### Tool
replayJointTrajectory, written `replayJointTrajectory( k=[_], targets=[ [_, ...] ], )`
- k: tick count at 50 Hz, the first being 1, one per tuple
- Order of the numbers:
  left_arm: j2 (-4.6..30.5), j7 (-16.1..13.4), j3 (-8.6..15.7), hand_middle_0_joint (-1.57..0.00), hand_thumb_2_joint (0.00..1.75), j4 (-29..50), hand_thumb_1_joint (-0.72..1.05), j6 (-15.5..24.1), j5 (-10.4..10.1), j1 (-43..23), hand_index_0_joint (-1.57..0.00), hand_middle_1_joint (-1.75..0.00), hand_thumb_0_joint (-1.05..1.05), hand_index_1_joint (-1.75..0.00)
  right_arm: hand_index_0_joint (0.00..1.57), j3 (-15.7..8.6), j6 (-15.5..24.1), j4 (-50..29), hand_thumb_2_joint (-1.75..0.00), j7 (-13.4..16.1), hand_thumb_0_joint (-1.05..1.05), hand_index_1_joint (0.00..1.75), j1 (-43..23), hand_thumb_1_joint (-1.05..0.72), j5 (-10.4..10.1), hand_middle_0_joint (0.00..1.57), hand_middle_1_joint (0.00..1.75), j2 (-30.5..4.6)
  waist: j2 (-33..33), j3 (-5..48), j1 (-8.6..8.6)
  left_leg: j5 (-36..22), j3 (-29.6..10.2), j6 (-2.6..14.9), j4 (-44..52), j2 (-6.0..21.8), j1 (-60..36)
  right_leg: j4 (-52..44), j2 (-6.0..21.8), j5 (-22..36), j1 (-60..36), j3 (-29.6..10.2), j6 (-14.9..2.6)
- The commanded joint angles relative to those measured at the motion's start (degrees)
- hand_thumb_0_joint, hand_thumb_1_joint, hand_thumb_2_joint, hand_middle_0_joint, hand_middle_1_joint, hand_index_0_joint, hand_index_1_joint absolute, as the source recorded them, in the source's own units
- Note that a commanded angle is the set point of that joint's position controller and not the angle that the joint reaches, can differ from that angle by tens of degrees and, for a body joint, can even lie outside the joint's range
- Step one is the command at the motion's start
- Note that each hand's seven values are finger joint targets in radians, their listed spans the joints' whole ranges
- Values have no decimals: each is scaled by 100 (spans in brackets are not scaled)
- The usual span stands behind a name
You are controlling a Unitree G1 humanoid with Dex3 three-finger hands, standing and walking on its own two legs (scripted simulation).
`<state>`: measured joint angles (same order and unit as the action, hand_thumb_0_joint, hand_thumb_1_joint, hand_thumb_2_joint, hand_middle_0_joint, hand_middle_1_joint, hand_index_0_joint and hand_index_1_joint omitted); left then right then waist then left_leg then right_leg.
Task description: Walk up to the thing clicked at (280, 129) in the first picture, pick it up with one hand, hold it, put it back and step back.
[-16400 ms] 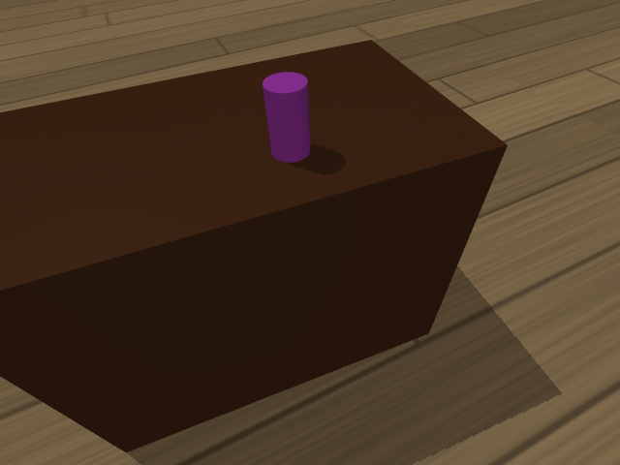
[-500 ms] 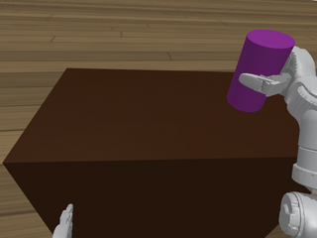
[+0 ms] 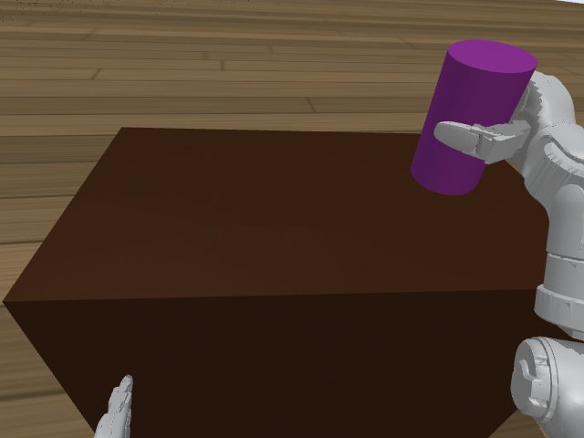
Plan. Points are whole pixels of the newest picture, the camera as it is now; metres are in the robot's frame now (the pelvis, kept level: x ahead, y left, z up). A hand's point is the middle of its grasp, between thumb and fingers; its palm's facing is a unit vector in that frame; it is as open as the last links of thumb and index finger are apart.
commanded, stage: hold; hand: right
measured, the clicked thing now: (464, 122) +0.35 -0.16 +0.32
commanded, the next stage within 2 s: crouch in 1.06 s
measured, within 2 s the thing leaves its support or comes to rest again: neither
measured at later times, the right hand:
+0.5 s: hand (474, 132) +0.33 -0.17 +0.32, palm faces +0.11 +0.99 -0.03, open 11.0 cm
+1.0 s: hand (468, 119) +0.35 -0.16 +0.33, palm faces +0.12 +0.99 -0.02, open 11.0 cm
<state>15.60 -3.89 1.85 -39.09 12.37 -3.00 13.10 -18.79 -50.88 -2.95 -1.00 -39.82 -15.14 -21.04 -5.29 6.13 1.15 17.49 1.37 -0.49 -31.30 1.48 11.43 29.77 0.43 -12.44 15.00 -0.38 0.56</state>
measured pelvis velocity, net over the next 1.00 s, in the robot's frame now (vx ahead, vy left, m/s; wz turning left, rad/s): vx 0.00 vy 0.00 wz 0.01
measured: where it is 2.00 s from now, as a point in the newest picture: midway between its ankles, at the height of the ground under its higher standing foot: outside the picture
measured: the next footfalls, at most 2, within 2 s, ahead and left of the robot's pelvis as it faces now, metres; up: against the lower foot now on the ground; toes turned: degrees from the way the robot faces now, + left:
none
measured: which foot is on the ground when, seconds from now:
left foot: down 0.00-1.00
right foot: down 0.00-1.00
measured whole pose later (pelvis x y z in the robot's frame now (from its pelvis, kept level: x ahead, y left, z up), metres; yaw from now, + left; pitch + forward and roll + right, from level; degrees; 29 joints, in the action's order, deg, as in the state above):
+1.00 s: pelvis +0.00 +0.00 +0.00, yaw +0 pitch -3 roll +0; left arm 15.6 -3.6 2.3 -37.8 11.7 -3.0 13.2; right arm -18.8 -50.6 -3.6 -0.1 -38.7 -14.6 -20.0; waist -5.3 6.0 1.1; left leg 17.1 1.0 -0.6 -30.7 1.3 10.9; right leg 29.3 0.6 -12.4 14.3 0.0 0.5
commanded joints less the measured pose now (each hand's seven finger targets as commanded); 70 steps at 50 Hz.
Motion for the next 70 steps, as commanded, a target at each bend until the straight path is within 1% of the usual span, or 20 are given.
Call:
replayJointTrajectory(
  k=[1, 8, 11, 13, 16, 18, 21, 26, 30, 34, 36, 38, 41, 44, 45, 52, 56, 60, 63, 70],
  targets=[
    [583, -10, 165, -5, 5, 1119, -54, 322, -38, -995, -5, -5, 0, -5, 126, -523, 561, -1266, -130, 65, 0, 141, -2920, -2, -1, 120, 141, -1365, 460, 1251, 82, -1235, 211, 15, 568, -119, 198, -224, -150, 999, -995, 71, -179],
    [742, -17, 372, -5, 4, 1311, -54, 275, -52, -1010, -5, -5, 0, -5, 126, -579, 615, -1564, -129, 80, 0, 141, -2771, 0, 8, 119, 141, -1441, 477, 1255, 48, -993, 201, 36, 621, -137, 221, -293, -133, 766, -1026, 71, -173],
    [508, 18, 110, -5, 5, 1244, -55, 228, -53, -878, -5, -5, 0, -5, 124, -503, 665, -1788, -126, 66, 0, 138, -2729, -2, -14, 118, 138, -1325, 430, 1089, 66, -1003, 179, 20, 655, -119, 221, -292, -154, 751, -926, 102, -183],
    [613, -5, 285, -5, 5, 1079, -55, 230, -60, -874, -5, -5, 0, -5, 125, -523, 661, -1783, -128, 70, 0, 140, -2616, -3, -32, 119, 140, -1345, 388, 1080, 29, -1068, 161, 20, 643, -122, 262, -280, -154, 789, -947, 113, -181],
    [604, 25, 263, -5, 5, 1137, -54, 282, -58, -963, -5, -5, 0, -5, 126, -254, 618, -1763, -130, 8, 0, 141, -2618, -1, -47, 120, 141, -1053, 288, 1003, -65, -900, 209, 46, 642, -171, 406, -346, -107, 637, -1023, 56, -161],
    [583, 22, 227, -5, 5, 930, -54, 276, -56, -851, -5, -5, 0, -5, 125, -442, 662, -1872, -129, 46, 0, 140, -2732, -3, -22, 119, 140, -1371, 164, 1002, 7, -811, 198, 59, 650, -162, 432, -334, -118, 574, -1021, 47, -155],
    [751, -36, 401, -5, 5, 1004, -55, 344, -34, -853, -5, -5, 0, -5, 125, -407, 617, -1651, -129, 56, 0, 139, -2614, -4, -52, 119, 139, -1219, 530, 1048, -130, -888, 188, 5, 667, -153, 452, -302, -123, 573, -1018, 64, -190],
    [569, -31, 196, -5, 4, 957, -54, 409, -17, -1040, -5, -6, 0, -5, 126, -470, 637, -1470, -130, 85, 0, 141, -2728, -5, -58, 120, 141, -1279, 304, 977, 36, -749, 212, 33, 638, -154, 418, -309, -121, 494, -920, 44, -149],
    [675, -49, 291, -5, 5, 902, -55, 391, -1, -884, -5, -6, 0, -5, 127, -529, 684, -1600, -130, 130, 0, 141, -2939, -6, -6, 121, 141, -1422, 379, 1258, -6, -1037, 194, 29, 593, -138, 317, -250, -134, 770, -1044, 61, -172],
    [788, -60, 431, -5, 5, 1005, -54, 432, -14, -1015, -5, -5, 0, -5, 126, -369, 678, -1756, -129, 133, 0, 140, -3188, -4, -19, 120, 140, -1281, 340, 1196, -2, -809, 217, 45, 612, -160, 365, -317, -108, 565, -1025, 42, -137],
    [572, -60, 165, -5, 5, 978, -55, 381, -30, -954, -5, -6, 0, -6, 126, -405, 627, -1358, -129, 127, 0, 140, -3037, -6, 6, 120, 140, -1288, 409, 1130, 23, -910, 208, 36, 628, -150, 347, -295, -114, 676, -993, 40, -149],
    [759, -88, 375, -5, 5, 1176, -54, 408, -35, -1112, -5, -5, 0, -5, 126, -442, 552, -1197, -129, 131, 0, 140, -2914, -5, -31, 120, 140, -1227, 570, 1120, 24, -982, 212, 15, 624, -154, 304, -284, -111, 736, -992, 54, -153],
    [566, -31, 152, -5, 5, 1049, -54, 336, -32, -1005, -5, -5, 0, -5, 128, -380, 512, -1040, -131, 109, 0, 142, -2925, -5, 28, 122, 142, -1189, 452, 1053, 55, -1026, 229, 32, 623, -158, 320, -301, -121, 807, -963, 64, -149],
    [590, -6, 203, -5, 5, 1030, -54, 299, -27, -957, -5, -5, 0, -5, 127, -542, 529, -1084, -130, 137, 0, 142, -2815, -5, 33, 121, 142, -1329, 588, 1043, 114, -1027, 221, 18, 644, -144, 193, -301, -140, 783, -870, 94, -166],
    [591, 14, 235, -5, 5, 969, -54, 280, -32, -872, -5, -5, 0, -5, 127, -380, 550, -1283, -131, 119, 0, 143, -2978, -3, 42, 121, 142, -1234, 462, 1057, 40, -1010, 203, 37, 650, -144, 264, -339, -133, 758, -913, 94, -165],
    [743, 11, 361, -5, 5, 1261, -54, 301, -50, -895, -5, -5, 0, -5, 126, -417, 642, -1685, -130, 127, 0, 141, -2906, -3, -15, 120, 141, -1213, 503, 1138, -10, -1024, 188, 38, 659, -156, 305, -320, -110, 775, -1096, 82, -163],
    [515, 30, 142, -5, 5, 1148, -54, 315, -48, -1013, -5, -5, 0, -5, 127, -353, 641, -1648, -130, 98, 0, 142, -2883, -5, -11, 121, 142, -1164, 283, 978, 53, -811, 207, 50, 676, -161, 354, -356, -101, 576, -969, 72, -145],
    [776, -4, 400, -4, 5, 1075, -53, 363, -22, -926, -5, -5, 0, -5, 129, -435, 665, -1701, -130, 97, 0, 142, -2956, -7, 20, 124, 142, -1353, 375, 1141, -40, -864, 184, 37, 659, -155, 360, -328, -116, 586, -1059, 86, -158],
    [950, -59, 593, -4, 5, 1205, -53, 373, -17, -818, -5, -5, 0, -5, 128, -447, 699, -1321, -129, 125, 0, 141, -2971, -8, 18, 123, 141, -1310, 688, 1109, -143, -942, 181, -2, 693, -149, 390, -318, -120, 595, -1092, 70, -188],
    [531, -64, 253, -4, 5, 1123, -53, 414, 2, -801, -5, -5, 0, -4, 127, -256, 875, 251, -127, 130, 0, 140, -2591, -1, 195, 121, 140, -1025, 674, 663, -142, -815, 161, -9, 712, -142, 526, -385, -126, 385, -817, 95, -200]
  ],
)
